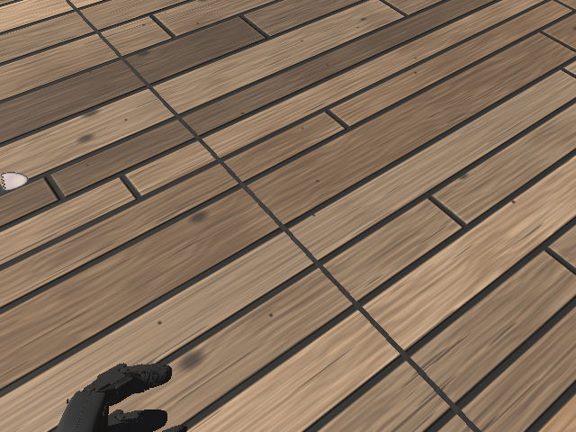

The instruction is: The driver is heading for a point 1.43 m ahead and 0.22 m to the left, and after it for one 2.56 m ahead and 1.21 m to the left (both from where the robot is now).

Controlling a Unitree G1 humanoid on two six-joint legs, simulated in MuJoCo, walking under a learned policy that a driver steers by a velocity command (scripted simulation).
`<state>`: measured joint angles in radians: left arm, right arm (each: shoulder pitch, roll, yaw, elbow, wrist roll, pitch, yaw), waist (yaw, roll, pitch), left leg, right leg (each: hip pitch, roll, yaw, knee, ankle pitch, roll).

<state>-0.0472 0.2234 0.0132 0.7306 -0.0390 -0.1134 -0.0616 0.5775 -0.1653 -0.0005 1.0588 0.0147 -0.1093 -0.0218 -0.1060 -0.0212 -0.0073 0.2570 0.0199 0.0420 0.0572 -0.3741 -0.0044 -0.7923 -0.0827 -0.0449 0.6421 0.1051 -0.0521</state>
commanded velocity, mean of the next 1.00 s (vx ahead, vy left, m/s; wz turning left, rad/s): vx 0.98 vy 0.00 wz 0.07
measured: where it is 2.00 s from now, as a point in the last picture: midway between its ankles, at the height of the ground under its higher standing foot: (172, 99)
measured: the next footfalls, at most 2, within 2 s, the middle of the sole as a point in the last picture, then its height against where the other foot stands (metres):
right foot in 0.08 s outside the picture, level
left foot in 0.58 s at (215, 313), level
